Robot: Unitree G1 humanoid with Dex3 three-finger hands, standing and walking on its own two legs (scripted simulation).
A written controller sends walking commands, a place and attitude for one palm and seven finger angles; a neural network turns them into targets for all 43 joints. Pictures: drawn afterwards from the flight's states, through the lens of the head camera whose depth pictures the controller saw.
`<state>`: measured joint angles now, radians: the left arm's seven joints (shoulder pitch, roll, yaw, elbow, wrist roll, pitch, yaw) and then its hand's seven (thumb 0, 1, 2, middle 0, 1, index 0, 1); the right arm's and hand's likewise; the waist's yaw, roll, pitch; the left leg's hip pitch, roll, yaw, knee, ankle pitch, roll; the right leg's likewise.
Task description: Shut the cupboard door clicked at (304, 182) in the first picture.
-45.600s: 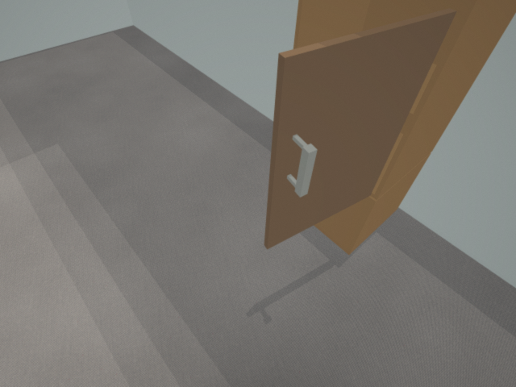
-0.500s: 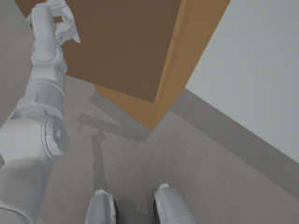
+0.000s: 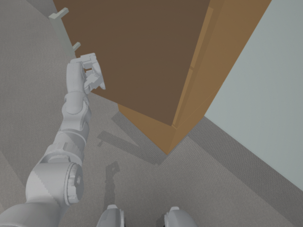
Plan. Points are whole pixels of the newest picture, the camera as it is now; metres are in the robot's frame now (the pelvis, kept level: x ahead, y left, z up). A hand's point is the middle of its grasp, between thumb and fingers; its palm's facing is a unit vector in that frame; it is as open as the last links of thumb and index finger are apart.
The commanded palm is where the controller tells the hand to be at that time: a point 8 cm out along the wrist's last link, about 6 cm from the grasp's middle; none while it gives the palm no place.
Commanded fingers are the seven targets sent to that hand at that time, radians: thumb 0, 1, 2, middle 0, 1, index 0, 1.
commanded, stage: draw the hand back to the body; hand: left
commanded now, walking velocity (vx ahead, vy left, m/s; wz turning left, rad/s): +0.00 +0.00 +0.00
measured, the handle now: (67, 33) +0.67 +0.22 +0.08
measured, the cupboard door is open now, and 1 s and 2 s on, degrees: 19 19 19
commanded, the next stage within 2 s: step back with the hand held close in 1.70 s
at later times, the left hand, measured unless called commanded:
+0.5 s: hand (66, 95) +0.40 +0.17 +0.13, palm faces +0.09 -1.00 -0.01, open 3.1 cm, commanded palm +0.35 +0.21 +0.14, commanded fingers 0.00 0.90 0.90 -1.30 -1.50 -1.30 -1.50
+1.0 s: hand out of the picture +0.26 +0.24 +0.20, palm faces +0.30 -0.91 -0.28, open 3.8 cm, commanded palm +0.22 +0.28 +0.21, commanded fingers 0.00 0.90 0.90 -0.61 -0.75 -0.61 -0.75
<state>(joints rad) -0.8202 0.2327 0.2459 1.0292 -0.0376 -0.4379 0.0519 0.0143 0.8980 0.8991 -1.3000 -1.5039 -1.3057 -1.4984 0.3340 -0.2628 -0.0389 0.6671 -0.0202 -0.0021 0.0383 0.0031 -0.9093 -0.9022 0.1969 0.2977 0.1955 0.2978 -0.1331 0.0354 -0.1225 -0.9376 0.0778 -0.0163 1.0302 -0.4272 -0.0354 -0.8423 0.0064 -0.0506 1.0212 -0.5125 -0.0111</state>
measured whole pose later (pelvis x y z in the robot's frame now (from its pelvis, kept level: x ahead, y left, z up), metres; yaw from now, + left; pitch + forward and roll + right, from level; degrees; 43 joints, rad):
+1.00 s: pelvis +0.00 +0.02 +0.07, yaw +1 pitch -3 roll +0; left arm 0.14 0.30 0.14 -0.09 -0.07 -0.05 0.09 0.01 0.89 0.90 -0.88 -1.04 -0.88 -1.03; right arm 0.16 -0.21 0.07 0.57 0.04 -0.02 -0.09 0.01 -0.91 -0.90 0.20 0.30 0.20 0.30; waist 0.04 0.05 0.00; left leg -0.22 0.02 0.02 0.49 -0.22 0.00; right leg -0.13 -0.03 -0.03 0.47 -0.29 0.02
